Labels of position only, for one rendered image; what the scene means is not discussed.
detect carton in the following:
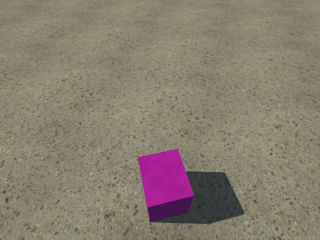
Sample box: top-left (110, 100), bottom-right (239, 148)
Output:
top-left (138, 149), bottom-right (194, 222)

